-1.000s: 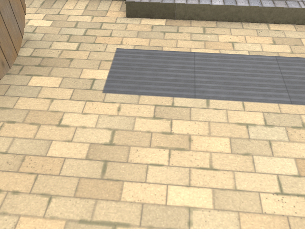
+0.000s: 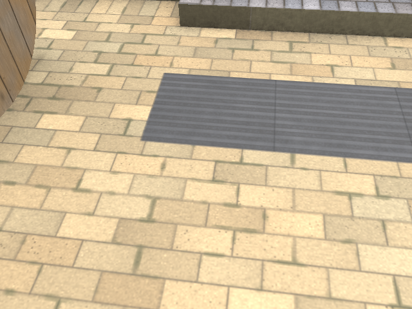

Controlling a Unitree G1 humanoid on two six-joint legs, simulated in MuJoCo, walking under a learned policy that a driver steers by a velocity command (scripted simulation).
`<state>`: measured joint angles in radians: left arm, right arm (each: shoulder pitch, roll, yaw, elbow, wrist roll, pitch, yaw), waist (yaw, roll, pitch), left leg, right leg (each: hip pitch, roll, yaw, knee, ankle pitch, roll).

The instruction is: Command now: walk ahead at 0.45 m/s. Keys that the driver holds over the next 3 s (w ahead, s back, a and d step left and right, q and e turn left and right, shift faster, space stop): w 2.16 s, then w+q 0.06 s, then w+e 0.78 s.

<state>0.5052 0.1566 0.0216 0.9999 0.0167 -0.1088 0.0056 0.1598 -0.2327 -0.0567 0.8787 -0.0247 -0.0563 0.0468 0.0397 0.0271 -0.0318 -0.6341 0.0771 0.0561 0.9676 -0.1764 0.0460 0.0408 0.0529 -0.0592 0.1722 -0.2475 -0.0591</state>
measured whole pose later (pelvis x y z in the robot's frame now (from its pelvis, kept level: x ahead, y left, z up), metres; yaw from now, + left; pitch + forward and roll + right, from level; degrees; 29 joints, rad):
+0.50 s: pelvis +0.29 +0.05 +0.00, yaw +0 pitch +0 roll +1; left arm 0.16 0.22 0.04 0.89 0.03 -0.04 -0.03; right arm 0.44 -0.19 -0.05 1.01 -0.01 -0.10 0.01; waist -0.03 -0.04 0.02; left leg -0.06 -0.09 0.11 0.21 -0.17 0.11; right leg -0.65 -0.13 -0.02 0.96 -0.10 -0.05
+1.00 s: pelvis +0.59 +0.00 +0.00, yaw +0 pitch -1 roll -1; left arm 0.35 0.21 0.05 1.02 0.01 -0.09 -0.01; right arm 0.23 -0.23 -0.06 0.94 -0.04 -0.05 0.02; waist 0.01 0.03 0.04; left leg -0.55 0.09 0.00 1.06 -0.22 0.06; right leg -0.13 0.08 -0.11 0.30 -0.17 -0.10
